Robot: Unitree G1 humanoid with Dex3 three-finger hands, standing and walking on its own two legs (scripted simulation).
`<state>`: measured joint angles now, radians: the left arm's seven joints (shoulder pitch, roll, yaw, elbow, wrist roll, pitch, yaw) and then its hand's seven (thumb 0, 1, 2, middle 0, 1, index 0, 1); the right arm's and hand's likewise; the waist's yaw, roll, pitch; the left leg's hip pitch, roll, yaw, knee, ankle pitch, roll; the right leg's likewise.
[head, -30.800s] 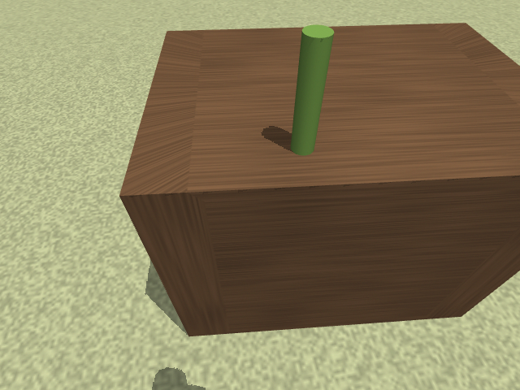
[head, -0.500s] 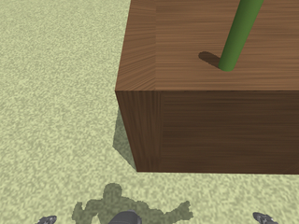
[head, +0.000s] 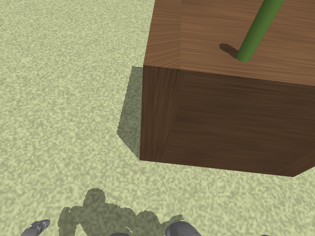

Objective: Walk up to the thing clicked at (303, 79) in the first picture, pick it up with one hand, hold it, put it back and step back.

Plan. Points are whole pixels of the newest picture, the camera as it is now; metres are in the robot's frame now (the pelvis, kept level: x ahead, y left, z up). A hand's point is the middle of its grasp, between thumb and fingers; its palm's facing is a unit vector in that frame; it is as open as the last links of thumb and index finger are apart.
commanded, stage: step back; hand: right
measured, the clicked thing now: (259, 26) +0.72 -0.27 +0.15
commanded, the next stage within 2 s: none
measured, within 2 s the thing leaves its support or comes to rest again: neither
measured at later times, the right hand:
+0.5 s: hand out of the picture -0.09 -0.32 -0.17, palm faces -0.03 +0.92 -0.38, open 7.4 cm
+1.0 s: hand out of the picture -0.20 -0.35 -0.15, palm faces -0.02 +0.90 -0.43, open 7.4 cm
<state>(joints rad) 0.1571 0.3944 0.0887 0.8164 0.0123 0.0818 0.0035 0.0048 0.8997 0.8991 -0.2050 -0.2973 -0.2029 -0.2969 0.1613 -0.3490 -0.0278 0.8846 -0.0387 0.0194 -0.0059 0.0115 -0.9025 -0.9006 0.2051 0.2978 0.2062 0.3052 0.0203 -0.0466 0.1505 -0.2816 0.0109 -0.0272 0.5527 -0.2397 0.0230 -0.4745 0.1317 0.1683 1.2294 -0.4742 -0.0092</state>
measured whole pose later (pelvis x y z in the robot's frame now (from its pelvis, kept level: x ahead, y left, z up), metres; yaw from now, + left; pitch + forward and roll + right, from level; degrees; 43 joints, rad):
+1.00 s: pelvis -0.34 -0.07 -0.02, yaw -3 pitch -2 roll -2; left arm 0.20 0.37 0.06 0.92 0.03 0.02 0.01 0.00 0.90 0.90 -0.20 -0.30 -0.20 -0.30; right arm 0.06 -0.42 -0.05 0.83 -0.04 0.04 0.00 0.01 -0.90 -0.90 0.20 0.30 0.21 0.31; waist 0.03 0.03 0.16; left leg -0.43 0.09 0.02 0.68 -0.21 0.01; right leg -0.17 0.03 0.03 0.61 -0.41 0.00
